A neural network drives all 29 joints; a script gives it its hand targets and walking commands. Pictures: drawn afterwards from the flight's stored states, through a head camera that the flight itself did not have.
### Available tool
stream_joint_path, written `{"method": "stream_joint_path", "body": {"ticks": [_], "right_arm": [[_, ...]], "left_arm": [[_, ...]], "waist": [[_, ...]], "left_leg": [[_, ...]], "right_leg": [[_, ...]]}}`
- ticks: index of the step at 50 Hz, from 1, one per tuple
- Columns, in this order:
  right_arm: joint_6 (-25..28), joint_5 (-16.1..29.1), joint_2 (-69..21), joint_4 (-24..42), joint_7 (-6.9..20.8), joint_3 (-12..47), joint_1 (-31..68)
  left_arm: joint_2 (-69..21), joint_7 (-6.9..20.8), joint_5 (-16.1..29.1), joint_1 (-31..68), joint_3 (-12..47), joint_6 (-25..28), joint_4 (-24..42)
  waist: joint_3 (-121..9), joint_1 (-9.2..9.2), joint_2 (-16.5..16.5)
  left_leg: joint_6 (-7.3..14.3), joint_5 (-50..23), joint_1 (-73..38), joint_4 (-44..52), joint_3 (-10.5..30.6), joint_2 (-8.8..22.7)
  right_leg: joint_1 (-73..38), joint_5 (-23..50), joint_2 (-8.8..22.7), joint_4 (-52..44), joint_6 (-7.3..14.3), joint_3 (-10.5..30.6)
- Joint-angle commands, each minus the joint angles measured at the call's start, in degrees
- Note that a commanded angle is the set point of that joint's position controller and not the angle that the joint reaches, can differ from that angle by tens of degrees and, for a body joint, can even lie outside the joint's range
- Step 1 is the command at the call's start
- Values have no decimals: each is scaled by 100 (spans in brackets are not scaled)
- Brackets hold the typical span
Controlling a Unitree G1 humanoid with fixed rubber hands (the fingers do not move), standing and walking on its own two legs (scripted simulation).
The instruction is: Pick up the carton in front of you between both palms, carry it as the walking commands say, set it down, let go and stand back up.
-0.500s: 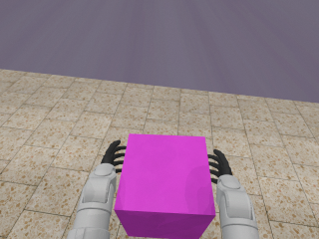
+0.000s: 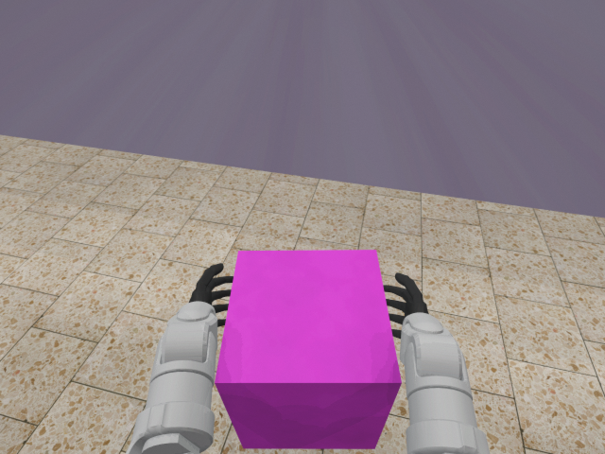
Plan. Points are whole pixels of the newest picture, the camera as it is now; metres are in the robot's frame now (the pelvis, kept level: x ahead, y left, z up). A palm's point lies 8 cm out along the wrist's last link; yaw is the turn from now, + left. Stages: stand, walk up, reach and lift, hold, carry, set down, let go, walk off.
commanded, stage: set down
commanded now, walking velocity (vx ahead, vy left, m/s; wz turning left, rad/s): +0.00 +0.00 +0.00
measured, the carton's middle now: (307, 351) +0.30 +0.00 -0.05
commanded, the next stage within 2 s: none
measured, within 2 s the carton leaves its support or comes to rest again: neither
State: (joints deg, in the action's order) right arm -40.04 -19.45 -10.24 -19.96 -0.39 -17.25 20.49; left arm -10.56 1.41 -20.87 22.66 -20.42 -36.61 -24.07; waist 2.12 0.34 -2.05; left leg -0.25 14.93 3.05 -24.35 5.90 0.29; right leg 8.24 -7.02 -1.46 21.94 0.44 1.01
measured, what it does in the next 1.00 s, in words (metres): lowers itself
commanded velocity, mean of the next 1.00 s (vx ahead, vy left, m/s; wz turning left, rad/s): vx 0.00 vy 0.00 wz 0.00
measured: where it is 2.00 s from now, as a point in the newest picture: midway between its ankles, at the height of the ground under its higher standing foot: outside the picture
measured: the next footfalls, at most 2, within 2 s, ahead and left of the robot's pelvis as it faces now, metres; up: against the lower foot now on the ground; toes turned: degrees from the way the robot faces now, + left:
none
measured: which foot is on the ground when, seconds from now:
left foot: down 0.00-1.00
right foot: down 0.00-1.00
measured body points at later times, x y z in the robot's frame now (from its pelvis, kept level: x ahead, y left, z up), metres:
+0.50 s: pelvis -0.03 +0.01 -0.07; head +0.18 -0.01 +0.33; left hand +0.37 +0.13 -0.15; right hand +0.35 -0.17 -0.16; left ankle +0.00 +0.15 -0.74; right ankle +0.06 -0.11 -0.74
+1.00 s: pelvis -0.05 +0.02 -0.20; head +0.20 -0.01 +0.17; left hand +0.41 +0.11 -0.29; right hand +0.39 -0.19 -0.30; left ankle +0.00 +0.15 -0.74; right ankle +0.06 -0.11 -0.74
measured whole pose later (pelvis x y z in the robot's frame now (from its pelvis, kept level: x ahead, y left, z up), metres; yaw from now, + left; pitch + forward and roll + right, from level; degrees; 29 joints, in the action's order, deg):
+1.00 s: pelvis -0.05 +0.02 -0.20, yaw +2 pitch +44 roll +3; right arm -14.4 -15.4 0.2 -34.9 2.6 -25.6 45.8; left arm -9.1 -7.4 -11.1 45.5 -24.4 -11.9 -34.1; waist -13.0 3.7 -3.4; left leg -1.3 31.5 98.8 -85.7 1.7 -5.9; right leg 105.1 -21.3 -0.4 81.9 -2.7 5.5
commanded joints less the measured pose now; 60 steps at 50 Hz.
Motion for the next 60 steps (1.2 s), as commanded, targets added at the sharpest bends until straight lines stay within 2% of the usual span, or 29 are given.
{"method": "stream_joint_path", "body": {"ticks": [1, 7, 15, 16, 18, 19, 21, 23, 26, 27, 28, 30, 31, 32, 33, 34, 37, 38, 39, 41, 42, 43, 45, 47, 48, 49, 50, 51, 60], "right_arm": [[377, 1379, -5568, -461, 1367, 2708, 3623], [806, 311, -4327, -1153, 1005, 998, 4513], [1796, -119, -3508, -1269, 765, 555, 3956], [1986, -131, -3497, -1423, 771, 544, 3840], [2372, 59, -3707, -1304, 869, 1138, 3680], [2583, 87, -4101, -1391, 944, 1153, 3661], [2914, 336, -4176, -1261, 1019, 1639, 4271], [3135, 642, -4397, -1050, 1115, 2309, 4408], [3251, 1171, -4188, -684, 1253, 2865, 4620], [3199, 1222, -4374, -583, 1299, 3119, 4917], [3166, 1311, -4430, -419, 1311, 3154, 4558], [2885, 1128, -4418, -956, 1420, 3130, 4219], [2899, 1159, -4509, -759, 1466, 3243, 4017], [2842, 1195, -4526, -888, 1486, 3096, 3959], [2814, 1231, -4283, -993, 1558, 3145, 4085], [2778, 949, -4181, -1083, 1556, 2832, 4043], [2721, 945, -4114, -1289, 1594, 2489, 4327], [2783, 874, -3877, -1029, 1591, 2351, 4611], [2727, 872, -3903, -1278, 1570, 2438, 4915], [2696, 784, -3882, -1514, 1593, 2200, 4664], [2653, 881, -3929, -1735, 1613, 2099, 4502], [2691, 712, -3567, -1501, 1601, 1956, 5063], [2716, 868, -3835, -1531, 1571, 2095, 5227], [2692, 992, -3656, -1714, 1565, 1936, 5377], [2700, 996, -3790, -1675, 1507, 1983, 5276], [2660, 1099, -3873, -1760, 1475, 2121, 5358], [2634, 987, -3635, -1749, 1436, 2118, 5381], [2621, 1083, -3737, -1657, 1384, 2071, 5545], [2634, 1142, -3738, -1913, 1101, 2156, 5984]], "left_arm": [[-4550, 1660, 1053, 3492, 2122, 440, -737], [-3876, 1399, 101, 4220, 516, 861, -1706], [-3251, 950, -150, 3965, 357, 1835, -1449], [-3305, 935, -231, 3700, 275, 1954, -1497], [-3763, 958, 70, 3489, 823, 2274, -1589], [-3933, 953, 245, 3782, 1085, 2462, -1402], [-3925, 923, 116, 3698, 1100, 2728, -1647], [-4719, 868, 914, 4376, 2392, 2976, -968], [-4989, 655, 1269, 4518, 3164, 3053, -610], [-4942, 574, 1266, 4235, 3366, 3016, -488], [-5191, 568, 1545, 4242, 3603, 2951, -314], [-5186, 589, 1382, 4039, 3372, 2760, -587], [-5502, 566, 1575, 3808, 3829, 2685, -412], [-5466, 617, 1629, 4010, 3745, 2628, -585], [-5153, 603, 1473, 4046, 3505, 2581, -541], [-5432, 586, 1461, 3910, 3518, 2536, -819], [-4961, 487, 1342, 4285, 3161, 2527, -923], [-5249, 457, 1473, 4271, 3057, 2481, -1133], [-5098, 444, 1325, 4677, 2865, 2537, -992], [-5188, 352, 1388, 4674, 2946, 2500, -1018], [-4949, 293, 1247, 4568, 2631, 2477, -1329], [-4841, 312, 1270, 4965, 2528, 2490, -1288], [-4876, 242, 1334, 5172, 2656, 2568, -1265], [-4648, 153, 1284, 5143, 2576, 2478, -1457], [-4949, 208, 1497, 5421, 2655, 2538, -1321], [-4719, 216, 1448, 5385, 2640, 2542, -1402], [-4603, 186, 1511, 5532, 2765, 2538, -1235], [-4639, 171, 1393, 5524, 2496, 2564, -1174], [-4375, 217, 1800, 6498, 2571, 2615, -1418]], "waist": [[-1082, -300, 301], [-730, 23, 192], [-1297, 250, 171], [-1439, 26, -53], [-2042, 63, 90], [-2547, 389, 527], [-2997, -45, 208], [-4583, 358, 548], [-6656, 204, -82], [-7252, 80, 220], [-7390, 385, 134], [-6562, 116, 276], [-6821, 563, 32], [-6603, 573, 29], [-6513, 53, -194], [-6090, 564, -118], [-5802, 409, 46], [-6227, 821, 72], [-5872, 435, -129], [-5936, 630, -285], [-5643, 372, -80], [-5720, 688, 22], [-6158, 373, 96], [-6159, 398, -95], [-6333, 864, -11], [-6336, 302, 37], [-6116, 726, -98], [-6598, 428, 208], [-6848, 836, 416]], "left_leg": [[343, 781, 1548, 330, -340, -620], [313, 1504, 2444, -323, -402, -592], [201, 704, 3857, -997, -352, -743], [159, 366, 4089, -1145, -447, -767], [30, 251, 4468, -1505, -525, -918], [115, 82, 4486, -1590, -496, -900], [103, -184, 4938, -1962, -438, -860], [-16, -712, 5010, -2575, -393, -894], [-275, -1233, 5668, -3191, -541, -1029], [-268, -1656, 5419, -3289, -494, -1016], [-297, -1876, 5241, -3431, -362, -1010], [-356, -1446, 6009, -3499, -515, -1068], [-380, -1644, 5678, -3621, -425, -1076], [-372, -1500, 5799, -3632, -397, -1030], [-370, -1419, 5920, -3744, -537, -1084], [-430, -1076, 6581, -3786, -478, -1104], [-371, -840, 6633, -3946, -471, -1066], [-336, -329, 6584, -4036, -400, -1073], [-330, 44, 6895, -4240, -577, -1153], [-369, -33, 7215, -4359, -461, -1105], [-382, -187, 7393, -4419, -625, -1125], [-351, 142, 7685, -4613, -604, -1152], [-330, 5, 7749, -4806, -631, -1203], [-367, 187, 7778, -4920, -724, -1264], [-375, 424, 8077, -5184, -696, -1264], [-329, 320, 7995, -5167, -741, -1242], [-377, 328, 8447, -5424, -790, -1258], [-263, 493, 8317, -5455, -829, -1303], [-309, 884, 9628, -6500, -1098, -1421]], "right_leg": [[-1179, -1322, -109, -290, -276, 467], [-927, -2330, -165, 195, -118, 484], [63, -642, -441, 1255, -97, 180], [246, -67, -372, 1334, -80, 232], [204, 633, -298, 1722, -34, 340], [641, 855, -503, 2012, -176, 147], [1231, 897, -436, 2497, -183, 224], [1168, 1613, -512, 3011, -223, 97], [1130, 2672, -491, 3897, -112, 131], [1457, 2731, -605, 4255, -201, -68], [1696, 2538, -634, 4232, -217, -97], [2517, 2250, -611, 4162, -223, 5], [2780, 2135, -643, 4308, -254, -179], [3338, 1838, -668, 4253, -228, -182], [3811, 1602, -618, 4346, -145, -116], [3593, 1532, -617, 4375, -105, -102], [4752, 966, -634, 4564, -143, -195], [4807, 470, -626, 4724, -159, -386], [5469, -91, -631, 4793, -104, -324], [5426, 53, -618, 5032, -31, -277], [5426, 285, -595, 4994, -103, -169], [5670, -15, -651, 5138, -89, -304], [5576, 166, -653, 5428, -107, -266], [5820, 113, -655, 5576, -182, -299], [5785, -15, -658, 5691, -168, -365], [5960, -70, -642, 5852, -188, -388], [5952, 72, -603, 5843, -148, -232], [6001, -99, -634, 6041, -221, -311], [5973, -142, -635, 6594, -273, -296]]}}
